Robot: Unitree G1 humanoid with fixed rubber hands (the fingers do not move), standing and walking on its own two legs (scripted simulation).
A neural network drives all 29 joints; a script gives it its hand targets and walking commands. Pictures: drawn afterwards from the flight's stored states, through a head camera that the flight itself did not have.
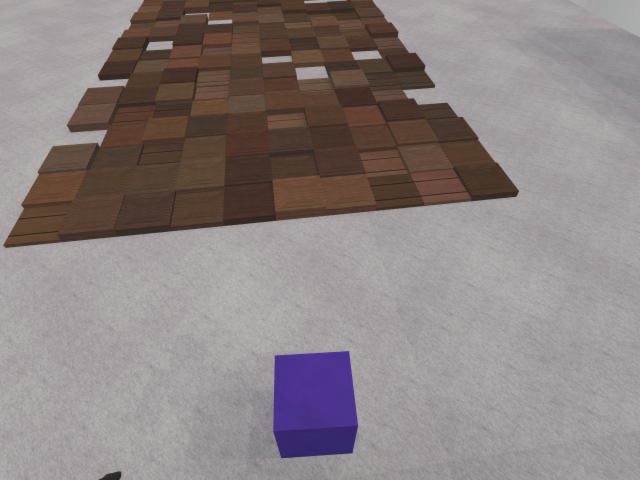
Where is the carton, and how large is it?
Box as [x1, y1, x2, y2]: [273, 351, 357, 457]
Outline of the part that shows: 348,351 275,355 273,431 281,457 352,452 357,428 357,421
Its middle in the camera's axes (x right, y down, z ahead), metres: -0.02 +0.47 +1.10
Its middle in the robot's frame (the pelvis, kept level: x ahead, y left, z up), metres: +0.46 +0.05 -0.66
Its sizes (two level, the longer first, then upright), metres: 0.210 0.200 0.250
